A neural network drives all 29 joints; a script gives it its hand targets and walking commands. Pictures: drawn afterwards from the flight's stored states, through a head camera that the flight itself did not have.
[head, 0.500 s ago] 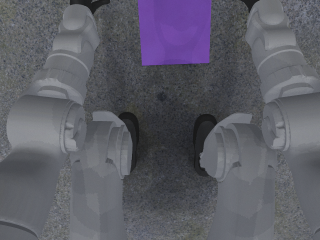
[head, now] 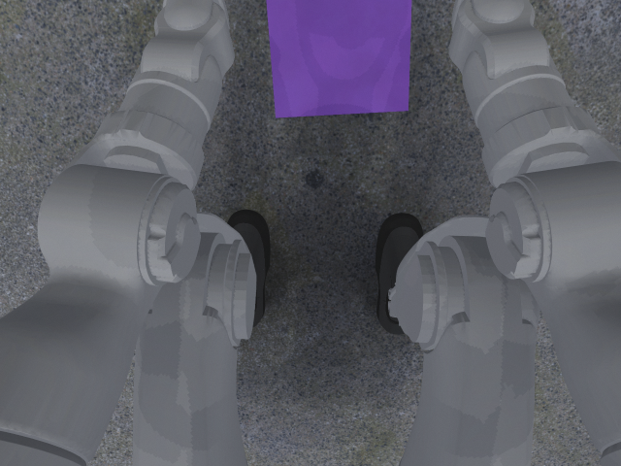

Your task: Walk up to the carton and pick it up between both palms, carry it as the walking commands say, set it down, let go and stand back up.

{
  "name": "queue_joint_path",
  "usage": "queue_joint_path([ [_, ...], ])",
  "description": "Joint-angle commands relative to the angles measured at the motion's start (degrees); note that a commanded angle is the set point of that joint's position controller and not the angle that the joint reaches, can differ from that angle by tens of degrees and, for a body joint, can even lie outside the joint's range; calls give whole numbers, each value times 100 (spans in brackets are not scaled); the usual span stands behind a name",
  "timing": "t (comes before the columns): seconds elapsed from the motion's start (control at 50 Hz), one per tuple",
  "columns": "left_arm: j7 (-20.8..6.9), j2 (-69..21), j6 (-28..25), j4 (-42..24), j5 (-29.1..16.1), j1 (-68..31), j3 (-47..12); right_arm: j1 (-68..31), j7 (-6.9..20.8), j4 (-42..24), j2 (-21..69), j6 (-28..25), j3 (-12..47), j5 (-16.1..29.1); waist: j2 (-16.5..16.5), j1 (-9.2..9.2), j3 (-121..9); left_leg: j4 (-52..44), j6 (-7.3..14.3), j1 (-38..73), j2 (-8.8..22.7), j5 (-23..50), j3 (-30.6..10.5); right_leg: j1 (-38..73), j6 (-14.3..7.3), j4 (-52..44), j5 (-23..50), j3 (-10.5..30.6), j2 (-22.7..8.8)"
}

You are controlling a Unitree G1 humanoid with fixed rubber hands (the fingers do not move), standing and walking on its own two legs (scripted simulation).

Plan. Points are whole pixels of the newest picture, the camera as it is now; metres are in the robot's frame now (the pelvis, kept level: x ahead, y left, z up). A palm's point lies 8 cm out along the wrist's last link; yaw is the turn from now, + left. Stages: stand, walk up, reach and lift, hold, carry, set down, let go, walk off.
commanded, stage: reach and lift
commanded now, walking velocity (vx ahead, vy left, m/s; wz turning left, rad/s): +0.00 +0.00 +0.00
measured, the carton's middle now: (336, 30) +0.50 -0.02 -0.30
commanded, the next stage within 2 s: none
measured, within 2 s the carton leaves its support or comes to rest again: leaves its support in 0.26 s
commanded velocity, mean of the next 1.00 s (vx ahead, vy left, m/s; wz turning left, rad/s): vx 0.00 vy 0.00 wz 0.00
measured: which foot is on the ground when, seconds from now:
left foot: down 0.00-1.00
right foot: down 0.00-1.00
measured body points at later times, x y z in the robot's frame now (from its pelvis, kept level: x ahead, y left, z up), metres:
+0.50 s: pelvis +0.02 +0.00 +0.00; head +0.38 -0.03 +0.25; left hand +0.55 +0.10 -0.19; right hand +0.55 -0.15 -0.21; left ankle +0.12 +0.13 -0.33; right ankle +0.11 -0.13 -0.33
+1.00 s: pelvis +0.01 +0.00 +0.00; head +0.35 -0.03 +0.28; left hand +0.54 +0.10 -0.15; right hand +0.54 -0.14 -0.17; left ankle +0.12 +0.14 -0.33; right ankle +0.11 -0.13 -0.33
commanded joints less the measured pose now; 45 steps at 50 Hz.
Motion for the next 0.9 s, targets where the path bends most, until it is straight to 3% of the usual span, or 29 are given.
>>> queue_joint_path([
  [0.0,-454,-1854,12,-518,197,-1101,-204,-1667,464,-559,1782,17,217,-189,-315,-38,-5275,-754,25,2275,-430,1664,310,2539,-47,-973,1680,-112,496],
  [0.06,-857,-3225,188,-691,409,-1475,-201,-1923,867,-746,3166,174,194,-401,-251,-97,-5106,-685,57,2165,-530,1615,330,2338,-122,-927,1625,-182,586],
  [0.12,-1137,-3903,363,-876,593,-1390,-72,-1736,1165,-871,3869,344,22,-621,-229,-143,-4956,-583,92,2068,-599,1681,398,2121,-151,-864,1670,-279,623],
  [0.28,-1483,-4717,598,-1061,822,-842,57,-1307,1488,-1116,4728,535,-167,-796,-282,-23,-4756,-504,203,1874,-671,1854,486,1938,-175,-844,1852,-342,698],
  [0.48,-1590,-5064,701,-1264,813,-628,-26,-1234,1488,-1267,4972,543,-5,-702,-359,6,-4845,-494,229,1773,-691,2033,487,2031,-162,-889,2087,-285,734],
  [0.68,-1493,-5507,730,-1675,543,-1003,-591,-1535,1356,-1607,5335,526,433,-459,-288,-72,-5515,-532,121,2157,-754,2159,508,2475,-118,-863,2232,-377,810],
  [0.88,-1355,-5850,929,-2131,567,-1517,-862,-2030,1308,-2035,5657,712,627,-443,-294,-58,-6335,-748,66,2598,-817,1774,606,2862,-63,-979,1846,-535,854],
])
